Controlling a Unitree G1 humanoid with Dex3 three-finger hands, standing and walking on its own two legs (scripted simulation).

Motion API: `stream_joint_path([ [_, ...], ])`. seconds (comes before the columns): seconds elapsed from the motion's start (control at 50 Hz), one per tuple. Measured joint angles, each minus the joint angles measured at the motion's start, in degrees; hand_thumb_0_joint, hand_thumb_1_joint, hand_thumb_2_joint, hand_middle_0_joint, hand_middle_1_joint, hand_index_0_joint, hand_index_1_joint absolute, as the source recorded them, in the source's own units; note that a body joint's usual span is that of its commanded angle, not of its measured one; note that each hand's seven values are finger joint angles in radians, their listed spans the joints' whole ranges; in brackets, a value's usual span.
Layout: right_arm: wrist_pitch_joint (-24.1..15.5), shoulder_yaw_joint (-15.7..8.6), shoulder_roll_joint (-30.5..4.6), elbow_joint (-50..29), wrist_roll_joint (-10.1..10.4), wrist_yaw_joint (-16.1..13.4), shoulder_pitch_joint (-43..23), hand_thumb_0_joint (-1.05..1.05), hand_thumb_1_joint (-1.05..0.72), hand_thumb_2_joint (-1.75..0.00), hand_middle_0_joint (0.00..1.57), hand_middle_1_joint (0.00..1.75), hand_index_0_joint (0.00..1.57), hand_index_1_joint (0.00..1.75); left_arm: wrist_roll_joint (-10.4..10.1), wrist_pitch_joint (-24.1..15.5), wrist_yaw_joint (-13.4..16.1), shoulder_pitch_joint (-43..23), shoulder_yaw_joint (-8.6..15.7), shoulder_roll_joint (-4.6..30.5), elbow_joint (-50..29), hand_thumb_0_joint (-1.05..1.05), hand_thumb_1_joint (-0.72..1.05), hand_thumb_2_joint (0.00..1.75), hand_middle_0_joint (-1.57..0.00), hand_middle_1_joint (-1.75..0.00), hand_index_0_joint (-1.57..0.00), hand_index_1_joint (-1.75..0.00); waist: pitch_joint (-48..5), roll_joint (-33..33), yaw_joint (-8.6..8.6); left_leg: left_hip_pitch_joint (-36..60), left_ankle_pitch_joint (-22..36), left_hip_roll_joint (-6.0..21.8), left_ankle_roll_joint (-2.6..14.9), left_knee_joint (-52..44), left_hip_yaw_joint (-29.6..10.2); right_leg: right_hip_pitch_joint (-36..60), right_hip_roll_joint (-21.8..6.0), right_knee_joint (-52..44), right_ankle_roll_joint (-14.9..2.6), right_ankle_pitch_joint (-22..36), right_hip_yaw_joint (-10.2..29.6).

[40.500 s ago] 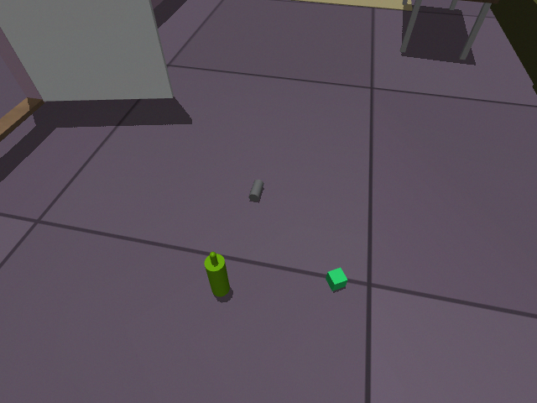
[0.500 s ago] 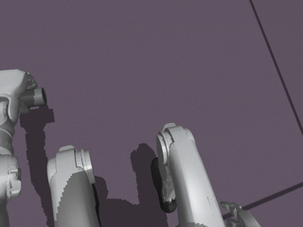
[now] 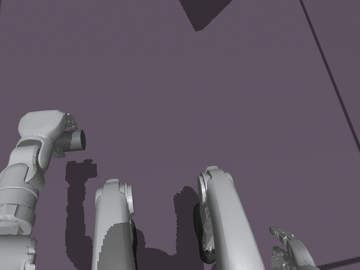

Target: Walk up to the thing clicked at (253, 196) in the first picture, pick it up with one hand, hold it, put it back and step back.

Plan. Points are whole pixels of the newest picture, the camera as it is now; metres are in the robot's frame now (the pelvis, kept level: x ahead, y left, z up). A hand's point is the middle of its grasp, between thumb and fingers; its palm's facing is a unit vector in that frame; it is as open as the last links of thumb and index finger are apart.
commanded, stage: lift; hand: left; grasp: from above
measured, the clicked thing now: (61, 141) +0.43 +0.26 -0.16
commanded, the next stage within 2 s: hold in 1.04 s
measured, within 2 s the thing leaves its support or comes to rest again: neither
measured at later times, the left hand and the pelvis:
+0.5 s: hand (3, 134) +0.36 +0.24 +0.10, palm faces -0.49 -0.09 -0.87, open 7.9 cm; pelvis +0.02 -0.01 +0.17, yaw +2 degrees
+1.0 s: hand out of the picture +0.36 +0.23 +0.20, palm faces -0.45 -0.08 -0.89, open 7.8 cm; pelvis +0.05 -0.01 +0.27, yaw +2 degrees
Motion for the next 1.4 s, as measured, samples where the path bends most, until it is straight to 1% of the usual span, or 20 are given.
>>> stream_joint_path([
  [0.16, 0.6, -0.4, 0.2, -0.3, 1.1, -2.4, -1.9, 0.0, -0.9, -0.9, 0.2, 0.3, 0.21, 0.3, -2.1, 3.7, -1.0, 5.7, -2.5, -1.7, -7.6, 0.0, 0.3, 0.19, -1.02, -0.06, -1.01, -0.08, -0.8, -0.2, 1.46, 11.0, 0.6, 0.5, -0.07, -8.8, 1.0, 10.4, -0.2, -8.1, -0.02, 0.6, 0.0],
  [0.28, 1.2, -0.2, 0.7, 0.1, 2.0, -3.9, -2.3, 0.0, -0.9, -0.89, 0.2, 0.3, 0.21, 0.3, -3.7, 6.5, -3.0, 8.5, -3.9, -3.4, -10.3, 0.0, 0.3, 0.21, -1.01, -0.05, -1.0, -0.08, -0.5, 0.2, 2.45, 21.5, 2.0, 1.1, -0.06, -17.1, 2.0, 20.3, 0.0, -16.1, -0.25, 2.1, 0.1],
  [0.4, 0.9, 0.4, 1.2, 1.2, 2.9, -5.7, -0.9, 0.01, -0.9, -0.89, 0.2, 0.3, 0.21, 0.3, -4.7, 6.3, -5.2, 11.7, -5.3, -4.9, -10.8, 0.0, 0.3, 0.22, -1.0, -0.05, -0.99, -0.09, 0.2, 0.5, 3.55, 33.3, 4.1, 1.7, -0.11, -27.0, 3.1, 31.5, 0.2, -25.5, -0.6, 4.3, 0.4],
  [0.46, 0.1, 0.5, 1.5, 2.0, 3.1, -6.4, 0.1, 0.01, -0.9, -0.89, 0.2, 0.3, 0.21, 0.3, -4.7, 5.3, -5.5, 12.6, -5.8, -5.8, -9.3, 0.0, 0.3, 0.21, -1.0, -0.06, -0.99, -0.09, 0.6, 0.5, 3.98, 38.8, 5.2, 2.0, -0.22, -31.7, 3.5, 36.7, 0.3, -30.0, -0.81, 5.4, 0.4],
  [0.52, -0.7, 0.6, 1.7, 2.7, 3.2, -6.9, 1.2, 0.01, -0.9, -0.9, 0.2, 0.3, 0.21, 0.3, -4.4, 4.2, -4.9, 13.2, -6.2, -6.7, -7.5, 0.0, 0.31, 0.19, -1.0, -0.07, -0.99, -0.1, 1.2, 0.5, 4.25, 43.7, 6.4, 2.1, -0.36, -36.0, 3.7, 41.5, 0.4, -34.1, -1.0, 6.5, 0.3],
  [0.6, -1.6, 0.3, 1.8, 3.9, 3.2, -7.3, 2.2, 0.01, -0.9, -0.9, 0.2, 0.3, 0.21, 0.3, -3.5, 3.2, -3.1, 13.9, -6.7, -8.1, -5.2, 0.0, 0.32, 0.17, -0.99, -0.08, -0.98, -0.1, 1.8, 0.3, 4.49, 49.3, 7.9, 2.3, -0.57, -41.2, 3.9, 47.1, 0.5, -39.2, -1.23, 8.0, 0.0],
  [0.66, -2.2, 0.1, 1.7, 5.0, 3.1, -7.3, 2.8, 0.01, -0.9, -0.9, 0.2, 0.3, 0.21, 0.3, -2.2, 2.7, -1.3, 14.4, -6.9, -9.2, -3.9, 0.0, 0.33, 0.17, -0.98, -0.09, -0.98, -0.11, 2.2, 0.1, 4.65, 53.2, 9.0, 2.4, -0.66, -44.9, 4.1, 50.9, 0.6, -42.8, -1.39, 9.0, 0.0],
  [0.74, -2.6, -0.2, 1.4, 6.2, 3.1, -7.3, 3.3, 0.01, -0.9, -0.9, 0.2, 0.3, 0.21, 0.3, -0.9, 2.9, 0.9, 14.3, -7.8, -10.1, -1.9, 0.0, 0.33, 0.16, -0.98, -0.09, -0.98, -0.11, 2.9, -0.2, 4.78, 58.3, 10.3, 2.5, -0.73, -49.5, 4.4, 55.9, 0.6, -47.2, -1.48, 10.3, -0.1],
  [0.84, -2.8, -0.4, 1.2, 7.1, 2.9, -7.0, 3.6, 0.01, -0.9, -0.9, 0.2, 0.3, 0.21, 0.3, -1.4, 4.4, 2.4, 13.2, -8.2, -11.0, 0.1, 0.0, 0.33, 0.16, -0.99, -0.09, -0.98, -0.1, 4.1, -0.4, 4.82, 64.4, 12.3, 2.4, -0.69, -55.3, 4.8, 62.0, 0.6, -52.9, -1.45, 12.2, 0.0],
  [0.94, -2.8, -0.7, 1.2, 7.1, 3.0, -6.8, 3.6, 0.01, -0.9, -0.9, 0.2, 0.3, 0.21, 0.3, -2.0, 5.0, 2.2, 12.1, -8.1, -11.1, 1.9, 0.0, 0.33, 0.15, -0.99, -0.08, -0.99, -0.1, 5.1, -0.5, 4.87, 69.7, 14.1, 2.4, -0.53, -60.7, 5.4, 67.1, 0.5, -58.3, -1.34, 14.1, 0.2],
  [1.1, -2.6, -0.7, 1.4, 6.7, 3.2, -6.7, 3.6, 0.01, -0.9, -0.9, 0.2, 0.3, 0.21, 0.3, -2.6, 4.5, 0.0, 13.3, -8.8, -11.4, 2.3, 0.0, 0.34, 0.13, -1.0, -0.07, -1.0, -0.08, 5.8, -0.6, 5.55, 76.5, 16.1, 2.2, -0.2, -67.5, 6.4, 73.6, 0.3, -65.1, -1.04, 16.2, 0.8],
  [1.18, -2.6, -0.7, 1.7, 6.7, 3.2, -6.7, 3.5, 0.01, -0.9, -0.89, 0.2, 0.3, 0.21, 0.3, -2.3, 3.6, -0.2, 14.4, -9.0, -11.6, 1.5, 0.0, 0.35, 0.11, -1.0, -0.07, -1.01, -0.07, 5.9, -0.7, 5.98, 79.0, 16.6, 2.0, -0.1, -69.8, 6.7, 76.1, 0.2, -67.4, -0.94, 16.8, 1.0],
  [1.3, -2.4, -0.8, 1.9, 6.9, 3.3, -6.5, 2.8, 0.01, -0.9, -0.89, 0.2, 0.3, 0.21, 0.3, -0.7, 3.3, 0.3, 14.6, -9.5, -11.5, 0.8, 0.0, 0.36, 0.07, -1.01, -0.05, -1.02, -0.04, 6.5, -0.8, 6.53, 81.9, 17.2, 1.8, 0.0, -72.6, 7.0, 78.9, 0.0, -70.1, -0.83, 17.4, 1.1],
  [1.4, -2.2, -1.0, 1.8, 7.2, 3.3, -6.2, 2.6, 0.01, -0.9, -0.89, 0.2, 0.3, 0.21, 0.3, -1.2, 4.4, 0.2, 13.9, -9.6, -11.7, 0.8, 0.0, 0.37, 0.06, -1.02, -0.03, -1.03, -0.02, 6.8, -0.6, 6.85, 84.4, 17.8, 1.7, 0.04, -74.9, 7.2, 81.3, -0.1, -72.3, -0.75, 18.0, 1.2],
])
